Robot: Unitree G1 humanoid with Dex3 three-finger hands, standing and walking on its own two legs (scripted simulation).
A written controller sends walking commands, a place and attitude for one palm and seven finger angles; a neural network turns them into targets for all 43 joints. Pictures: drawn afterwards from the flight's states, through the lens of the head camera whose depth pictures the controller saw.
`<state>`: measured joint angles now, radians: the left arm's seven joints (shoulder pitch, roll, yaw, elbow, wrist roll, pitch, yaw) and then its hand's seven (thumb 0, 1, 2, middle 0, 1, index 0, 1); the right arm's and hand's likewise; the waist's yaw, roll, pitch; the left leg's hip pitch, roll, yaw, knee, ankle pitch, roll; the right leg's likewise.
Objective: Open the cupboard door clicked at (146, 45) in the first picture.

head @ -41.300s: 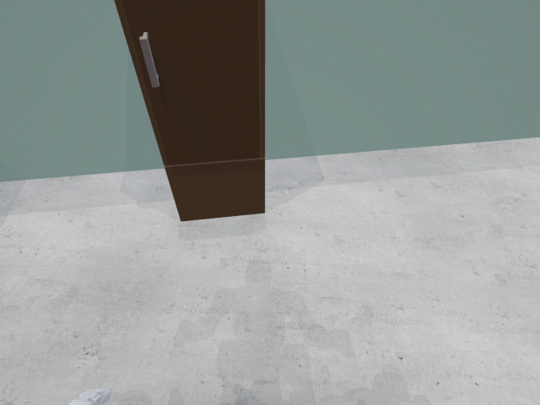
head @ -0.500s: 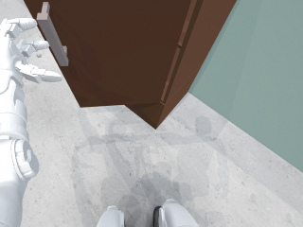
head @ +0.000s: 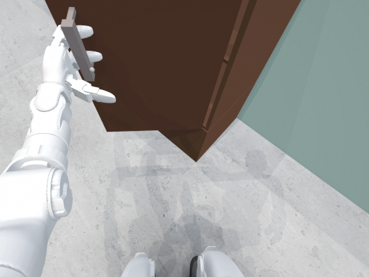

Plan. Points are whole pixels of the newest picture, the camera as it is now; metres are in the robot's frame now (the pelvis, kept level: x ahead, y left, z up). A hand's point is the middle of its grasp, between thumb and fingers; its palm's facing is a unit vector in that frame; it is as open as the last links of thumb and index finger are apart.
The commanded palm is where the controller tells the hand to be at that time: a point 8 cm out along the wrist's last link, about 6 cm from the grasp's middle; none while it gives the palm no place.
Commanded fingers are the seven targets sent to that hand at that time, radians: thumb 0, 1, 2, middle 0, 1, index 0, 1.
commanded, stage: slide the fingers in behind the handle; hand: left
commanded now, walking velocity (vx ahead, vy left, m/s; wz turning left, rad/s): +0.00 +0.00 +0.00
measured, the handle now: (81, 47) +0.58 +0.19 +0.09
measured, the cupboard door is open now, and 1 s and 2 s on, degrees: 46 45 75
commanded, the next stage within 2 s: close the thumb around the handle in 0.30 s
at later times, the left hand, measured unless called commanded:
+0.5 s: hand (91, 65) +0.53 +0.17 +0.09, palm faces +0.01 -1.00 -0.02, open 13.9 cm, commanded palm +0.50 +0.21 +0.08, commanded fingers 0.00 -0.16 0.44 -0.32 -1.24 -0.32 -1.24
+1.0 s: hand (90, 65) +0.53 +0.17 +0.09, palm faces +0.00 -1.00 -0.01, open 5.9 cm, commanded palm +0.51 +0.21 +0.08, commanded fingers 0.00 0.90 0.90 -0.40 -1.35 -0.40 -1.35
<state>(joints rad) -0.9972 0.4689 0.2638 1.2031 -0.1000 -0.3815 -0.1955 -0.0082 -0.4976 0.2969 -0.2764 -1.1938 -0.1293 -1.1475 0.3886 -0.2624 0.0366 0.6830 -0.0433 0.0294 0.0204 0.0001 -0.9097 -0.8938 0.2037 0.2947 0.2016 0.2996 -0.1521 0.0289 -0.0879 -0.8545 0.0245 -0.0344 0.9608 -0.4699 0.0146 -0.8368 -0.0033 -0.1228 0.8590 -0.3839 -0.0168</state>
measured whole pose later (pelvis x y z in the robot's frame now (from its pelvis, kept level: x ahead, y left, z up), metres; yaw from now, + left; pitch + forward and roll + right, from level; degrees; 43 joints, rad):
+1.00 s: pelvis -0.01 +0.00 +0.00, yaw -3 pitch +22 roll -3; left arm -0.99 0.54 0.42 1.22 -0.06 -0.38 -0.21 0.01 0.68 0.80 -0.38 -1.32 -0.38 -1.33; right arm 0.41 -0.27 0.05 0.62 -0.04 0.05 0.00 0.00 -0.91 -0.89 0.20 0.29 0.20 0.30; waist -0.19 0.03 -0.09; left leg -0.88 0.04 0.02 0.97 -0.47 0.03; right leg -0.89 0.01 -0.07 0.88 -0.37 -0.01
